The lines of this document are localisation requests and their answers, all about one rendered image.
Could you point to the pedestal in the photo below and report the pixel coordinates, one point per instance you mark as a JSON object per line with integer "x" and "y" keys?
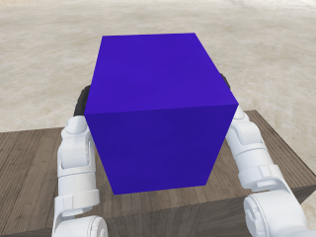
{"x": 29, "y": 186}

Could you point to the robot left forearm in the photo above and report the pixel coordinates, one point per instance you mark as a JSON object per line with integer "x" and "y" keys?
{"x": 76, "y": 167}

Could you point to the carton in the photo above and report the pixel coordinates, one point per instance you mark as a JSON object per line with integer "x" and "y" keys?
{"x": 158, "y": 111}

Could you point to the robot right forearm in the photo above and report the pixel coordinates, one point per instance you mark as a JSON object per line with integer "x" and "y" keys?
{"x": 257, "y": 170}

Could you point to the right robot hand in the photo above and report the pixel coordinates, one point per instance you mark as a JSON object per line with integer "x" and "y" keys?
{"x": 224, "y": 78}

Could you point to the robot right upper arm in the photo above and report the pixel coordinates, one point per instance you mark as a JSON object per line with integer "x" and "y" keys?
{"x": 275, "y": 214}

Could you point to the left robot hand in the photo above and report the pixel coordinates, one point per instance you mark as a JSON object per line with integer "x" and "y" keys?
{"x": 82, "y": 102}

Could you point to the robot left upper arm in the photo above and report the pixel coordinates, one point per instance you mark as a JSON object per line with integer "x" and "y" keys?
{"x": 89, "y": 226}

